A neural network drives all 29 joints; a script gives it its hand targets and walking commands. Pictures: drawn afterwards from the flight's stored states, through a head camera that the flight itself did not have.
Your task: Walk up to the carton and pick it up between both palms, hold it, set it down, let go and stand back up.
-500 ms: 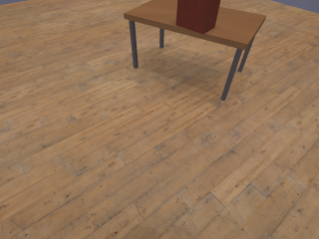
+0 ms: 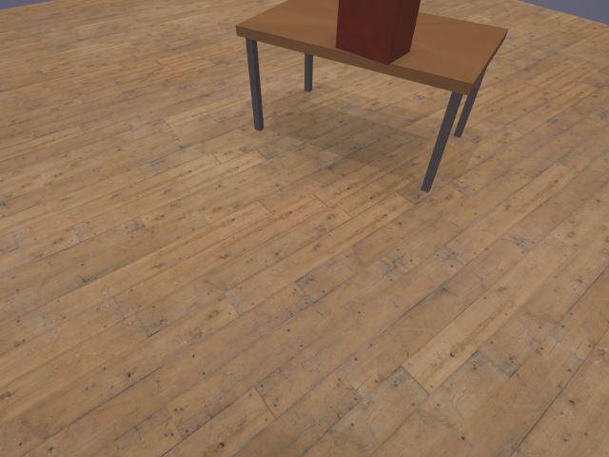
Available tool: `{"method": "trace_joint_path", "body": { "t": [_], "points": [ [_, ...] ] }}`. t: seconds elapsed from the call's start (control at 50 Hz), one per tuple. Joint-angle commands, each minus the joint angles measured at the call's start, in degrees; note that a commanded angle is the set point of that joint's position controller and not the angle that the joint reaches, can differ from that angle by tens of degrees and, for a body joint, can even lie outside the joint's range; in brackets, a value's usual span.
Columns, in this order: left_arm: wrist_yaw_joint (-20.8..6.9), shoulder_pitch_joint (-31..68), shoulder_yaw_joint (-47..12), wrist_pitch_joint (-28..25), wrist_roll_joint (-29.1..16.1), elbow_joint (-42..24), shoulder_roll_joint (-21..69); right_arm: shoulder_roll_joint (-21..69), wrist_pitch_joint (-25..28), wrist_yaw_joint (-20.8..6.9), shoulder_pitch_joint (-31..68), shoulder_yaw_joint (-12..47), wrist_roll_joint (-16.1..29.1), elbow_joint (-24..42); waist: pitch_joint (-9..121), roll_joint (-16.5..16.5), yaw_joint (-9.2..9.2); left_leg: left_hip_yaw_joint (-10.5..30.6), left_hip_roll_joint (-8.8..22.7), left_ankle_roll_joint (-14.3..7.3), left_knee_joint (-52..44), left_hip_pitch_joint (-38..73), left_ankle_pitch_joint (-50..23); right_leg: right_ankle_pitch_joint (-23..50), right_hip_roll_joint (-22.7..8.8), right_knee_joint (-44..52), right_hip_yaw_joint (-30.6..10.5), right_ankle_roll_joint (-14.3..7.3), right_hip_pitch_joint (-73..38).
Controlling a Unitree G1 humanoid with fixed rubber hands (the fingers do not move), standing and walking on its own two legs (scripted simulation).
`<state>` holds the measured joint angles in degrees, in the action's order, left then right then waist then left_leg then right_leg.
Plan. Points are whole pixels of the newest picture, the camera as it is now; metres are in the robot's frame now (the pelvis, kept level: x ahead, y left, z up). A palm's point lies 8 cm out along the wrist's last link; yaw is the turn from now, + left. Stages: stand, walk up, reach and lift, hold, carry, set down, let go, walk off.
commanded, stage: stand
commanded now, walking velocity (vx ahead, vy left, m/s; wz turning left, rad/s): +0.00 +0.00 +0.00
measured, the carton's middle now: (377, 15) +1.74 -0.33 -0.05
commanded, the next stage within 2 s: walk up in 0.70 s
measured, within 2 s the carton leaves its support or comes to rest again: neither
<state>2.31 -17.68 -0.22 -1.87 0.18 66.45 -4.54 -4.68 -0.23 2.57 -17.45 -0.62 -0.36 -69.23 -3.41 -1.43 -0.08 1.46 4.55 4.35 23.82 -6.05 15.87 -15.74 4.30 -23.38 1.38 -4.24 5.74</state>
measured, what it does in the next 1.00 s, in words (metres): stands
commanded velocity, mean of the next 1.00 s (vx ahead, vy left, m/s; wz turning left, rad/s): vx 0.00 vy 0.00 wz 0.00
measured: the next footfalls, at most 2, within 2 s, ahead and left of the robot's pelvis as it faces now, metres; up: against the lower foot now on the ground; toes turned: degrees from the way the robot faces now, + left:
left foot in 1.32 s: +0.29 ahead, +0.19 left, +0.00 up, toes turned +0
right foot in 1.94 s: +0.57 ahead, -0.07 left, +0.00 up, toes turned -25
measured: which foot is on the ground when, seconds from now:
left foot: down 0.00-0.94, up 0.96-1.00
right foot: down 0.00-1.00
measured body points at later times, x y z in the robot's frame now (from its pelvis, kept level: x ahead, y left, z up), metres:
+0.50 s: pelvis +0.00 +0.00 +0.00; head +0.01 -0.01 +0.45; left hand -0.02 +0.20 -0.16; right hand -0.04 -0.19 -0.17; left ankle -0.03 +0.17 -0.74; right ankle -0.03 -0.07 -0.74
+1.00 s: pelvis +0.01 +0.00 +0.00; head +0.01 +0.00 +0.45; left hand -0.03 +0.20 -0.16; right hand -0.03 -0.20 -0.17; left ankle -0.04 +0.15 -0.72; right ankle -0.03 -0.07 -0.74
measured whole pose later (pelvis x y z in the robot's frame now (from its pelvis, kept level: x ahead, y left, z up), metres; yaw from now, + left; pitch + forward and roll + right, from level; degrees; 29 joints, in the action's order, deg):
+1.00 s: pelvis +0.01 +0.00 +0.00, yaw -1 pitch -2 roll +0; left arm 1.8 -19.9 0.8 -2.8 1.4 65.1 -4.8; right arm -6.3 0.0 1.4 -18.7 -0.7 -3.4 -67.3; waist -2.1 -1.4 -1.5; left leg -0.6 3.7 0.9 36.7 -10.7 28.1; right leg -18.2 4.0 -26.3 0.4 -4.4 6.9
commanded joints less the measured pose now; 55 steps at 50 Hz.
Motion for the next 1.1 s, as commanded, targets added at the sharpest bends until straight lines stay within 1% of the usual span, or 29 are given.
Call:
{"method": "trace_joint_path", "body": {
  "t": [0.0,0.22,0.86,0.88,0.9,0.92,0.94,0.96,0.98,1.02,1.08],
  "points": [
    [0.31,-5.73,0.79,-0.57,-0.03,-0.75,-5.22,-3.61,0.21,0.25,-6.95,-0.49,0.01,-0.19,-3.11,1.05,0.01,0.12,1.45,-2.60,-2.69,-3.40,-9.80,18.41,-8.87,5.22,-6.75,0.06,1.43],
    [0.31,-5.95,0.81,-0.53,-0.04,-0.69,-5.43,-3.72,0.18,0.27,-7.02,-0.49,-0.02,-0.25,-3.79,0.83,-0.02,0.14,1.44,-2.57,-2.72,-3.77,-9.61,17.87,-8.86,5.33,-6.75,0.16,1.84],
    [0.30,-5.96,0.73,-0.65,-0.03,-0.75,-5.34,-3.85,0.25,0.23,-6.94,-0.49,0.05,-0.19,-3.24,1.04,0.09,0.13,1.43,-2.62,-2.71,-3.50,-10.13,19.52,-8.93,5.06,-6.57,0.14,1.26],
    [-0.15,-12.24,3.54,-1.55,1.81,-1.45,-12.88,-10.93,1.63,-0.50,-5.06,-1.64,-4.08,3.96,3.55,4.07,-3.02,-4.16,-2.05,-5.82,9.26,-8.40,15.99,-17.42,-10.35,4.35,-16.28,-1.21,-3.79],
    [-0.05,-14.32,4.20,-1.36,1.85,-0.74,-14.90,-10.72,1.91,-0.89,0.97,-1.75,-4.60,6.46,-3.16,7.97,-5.20,-6.74,-4.11,-5.17,17.19,-22.05,20.75,-33.55,-16.13,11.91,-27.52,-3.61,-5.21],
    [0.34,-16.60,4.35,-0.97,1.60,0.31,-14.87,-9.91,1.89,-1.24,5.56,-1.37,-4.76,8.65,-8.63,7.96,-7.07,-5.45,-3.17,-4.87,23.78,-31.62,19.71,-36.93,-20.45,16.71,-33.84,-5.30,-6.27],
    [0.71,-17.88,4.29,-0.90,1.55,0.62,-14.38,-9.01,2.06,-1.80,6.30,-1.11,-4.83,9.28,-10.33,6.77,-7.24,-3.43,-1.48,-5.01,26.49,-37.27,16.88,-34.71,-22.14,17.12,-34.71,-5.45,-9.18],
    [0.85,-18.18,4.31,-1.04,1.47,0.20,-14.27,-8.01,2.57,-2.28,5.56,-0.92,-4.49,9.80,-10.65,6.81,-6.74,-2.20,-0.32,-5.24,27.46,-40.20,14.99,-31.25,-22.84,15.92,-34.58,-6.26,-10.56],
    [0.78,-18.07,4.20,-1.20,1.62,-0.12,-13.31,-7.45,3.20,-2.56,5.98,-0.66,-4.09,10.84,-11.04,6.93,-6.38,-1.35,0.73,-5.30,28.52,-40.33,13.55,-28.42,-22.71,15.10,-34.18,-7.33,-8.76],
    [0.15,-15.80,3.89,-1.75,1.66,-0.85,-12.23,-8.62,4.17,-2.95,7.55,-0.89,-3.77,13.09,-10.89,8.09,-5.27,-0.56,1.28,-4.78,28.86,-37.64,11.86,-26.28,-20.99,14.83,-31.86,-9.04,-4.52],
    [-0.05,-12.85,3.53,-2.24,1.82,-2.13,-12.13,-9.33,4.15,-3.50,7.54,-1.07,-3.40,15.69,-11.82,9.80,-3.51,-0.25,1.38,-3.98,27.22,-34.77,7.79,-22.06,-19.95,14.69,-28.26,-9.91,-0.12]
  ]
}}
